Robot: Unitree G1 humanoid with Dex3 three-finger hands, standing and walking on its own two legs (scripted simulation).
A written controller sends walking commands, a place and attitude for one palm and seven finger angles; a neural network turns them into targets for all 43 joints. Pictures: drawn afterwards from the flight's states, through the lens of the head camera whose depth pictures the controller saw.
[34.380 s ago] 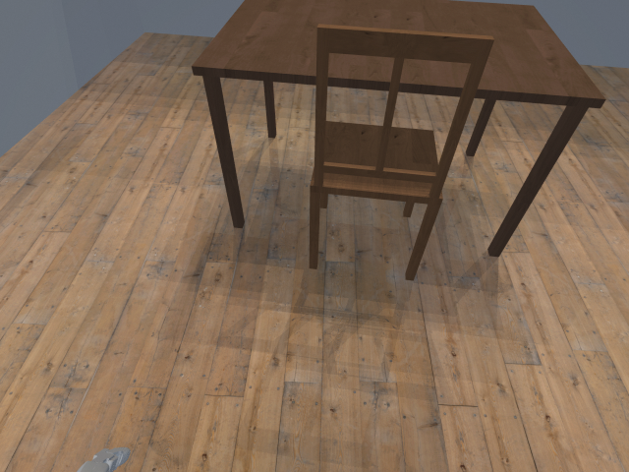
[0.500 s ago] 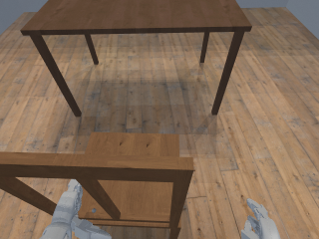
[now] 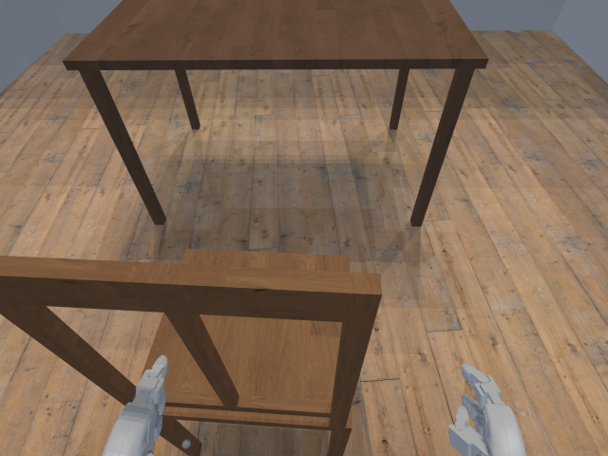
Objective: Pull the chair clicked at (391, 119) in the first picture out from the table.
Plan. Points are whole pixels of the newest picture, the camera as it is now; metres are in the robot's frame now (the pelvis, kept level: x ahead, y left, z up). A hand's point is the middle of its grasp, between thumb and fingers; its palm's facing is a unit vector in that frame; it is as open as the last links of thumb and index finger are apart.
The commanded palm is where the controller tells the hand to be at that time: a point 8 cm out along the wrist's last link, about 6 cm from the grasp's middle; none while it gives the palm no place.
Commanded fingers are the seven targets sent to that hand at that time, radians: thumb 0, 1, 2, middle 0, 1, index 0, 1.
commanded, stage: draw the fingers out of the gap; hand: left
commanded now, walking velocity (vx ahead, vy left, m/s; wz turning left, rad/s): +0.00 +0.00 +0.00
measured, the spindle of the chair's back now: (211, 364) +0.25 +0.15 -0.03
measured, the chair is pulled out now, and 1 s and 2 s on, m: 0.69 0.69 0.68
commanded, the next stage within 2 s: draw the hand back to the body in 0.06 s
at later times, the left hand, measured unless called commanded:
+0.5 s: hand (156, 424) +0.16 +0.16 +0.07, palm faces +0.07 -0.99 -0.11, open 17.5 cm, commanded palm +0.10 +0.23 +0.07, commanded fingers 0.00 -0.55 0.20 0.00 0.00 0.00 0.00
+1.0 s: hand (80, 414) +0.15 +0.22 +0.11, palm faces +0.23 -0.86 -0.45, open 14.2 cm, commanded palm +0.12 +0.27 +0.16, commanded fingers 0.00 0.25 0.58 -0.11 -0.17 -0.11 -0.17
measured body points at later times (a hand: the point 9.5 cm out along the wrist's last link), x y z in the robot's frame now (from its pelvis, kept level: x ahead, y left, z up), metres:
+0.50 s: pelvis -0.01 -0.01 -0.02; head +0.03 -0.02 +0.43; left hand +0.15 +0.21 +0.08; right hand +0.18 -0.24 -0.09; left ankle -0.01 +0.12 -0.69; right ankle +0.01 -0.13 -0.69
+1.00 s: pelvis +0.00 -0.01 +0.03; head +0.00 -0.02 +0.48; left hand +0.14 +0.27 +0.13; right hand +0.19 -0.22 -0.05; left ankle -0.01 +0.12 -0.69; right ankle +0.01 -0.13 -0.69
